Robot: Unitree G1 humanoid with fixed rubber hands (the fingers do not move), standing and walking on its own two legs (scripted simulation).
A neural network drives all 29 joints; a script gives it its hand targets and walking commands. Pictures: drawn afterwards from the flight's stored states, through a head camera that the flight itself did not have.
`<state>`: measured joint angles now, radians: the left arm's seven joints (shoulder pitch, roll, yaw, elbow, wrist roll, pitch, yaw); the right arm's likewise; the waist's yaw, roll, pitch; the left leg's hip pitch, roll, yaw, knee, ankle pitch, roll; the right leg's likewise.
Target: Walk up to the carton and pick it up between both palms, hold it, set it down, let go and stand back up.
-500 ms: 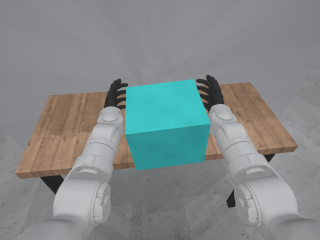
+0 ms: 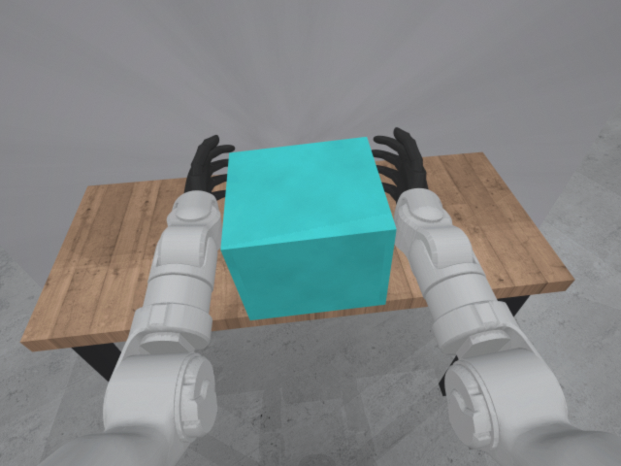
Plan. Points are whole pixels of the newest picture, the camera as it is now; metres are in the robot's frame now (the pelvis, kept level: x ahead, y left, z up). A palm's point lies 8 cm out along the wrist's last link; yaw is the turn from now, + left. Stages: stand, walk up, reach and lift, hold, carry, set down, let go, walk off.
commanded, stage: reach and lift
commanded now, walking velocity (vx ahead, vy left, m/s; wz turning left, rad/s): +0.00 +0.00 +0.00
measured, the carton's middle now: (308, 229) +0.37 +0.03 +0.12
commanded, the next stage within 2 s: hold in 0.80 s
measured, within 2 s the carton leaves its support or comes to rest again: neither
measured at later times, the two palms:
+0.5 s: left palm (184, 207) +0.38 +0.19 +0.15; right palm (399, 200) +0.39 -0.08 +0.16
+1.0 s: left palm (195, 189) +0.38 +0.17 +0.18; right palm (420, 189) +0.38 -0.10 +0.18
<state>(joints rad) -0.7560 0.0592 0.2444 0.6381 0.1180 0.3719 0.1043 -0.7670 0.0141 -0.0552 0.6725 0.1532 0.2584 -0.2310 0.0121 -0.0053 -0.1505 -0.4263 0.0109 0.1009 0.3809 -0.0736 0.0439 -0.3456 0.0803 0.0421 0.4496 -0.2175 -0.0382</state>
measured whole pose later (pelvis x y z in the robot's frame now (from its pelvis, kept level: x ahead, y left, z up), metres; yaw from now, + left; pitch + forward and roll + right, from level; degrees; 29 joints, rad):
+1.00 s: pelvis +0.00 +0.00 +0.00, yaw +0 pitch +3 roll +0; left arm -0.67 0.02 0.22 0.32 0.18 0.59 0.06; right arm -0.66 0.02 -0.04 0.42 0.19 0.35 -0.25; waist -0.01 -0.01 -0.11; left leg -0.34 0.01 0.10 0.36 -0.07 0.04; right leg -0.25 0.08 0.04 0.41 -0.20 -0.04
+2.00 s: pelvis -0.01 +0.00 +0.00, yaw +0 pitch +1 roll +0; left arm -0.65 0.01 0.23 0.27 0.21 0.65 0.03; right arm -0.68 0.02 -0.04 0.42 0.17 0.38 -0.23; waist -0.03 -0.01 -0.09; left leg -0.30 0.01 0.10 0.34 -0.06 0.04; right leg -0.22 0.08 0.04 0.40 -0.20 -0.04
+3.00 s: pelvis -0.01 +0.00 +0.00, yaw +0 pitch +1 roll +0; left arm -0.64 0.01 0.23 0.27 0.22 0.65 0.03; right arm -0.68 0.02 -0.04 0.43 0.16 0.37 -0.23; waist -0.03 -0.01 -0.08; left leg -0.30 0.01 0.10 0.34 -0.06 0.04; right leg -0.22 0.08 0.04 0.40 -0.20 -0.04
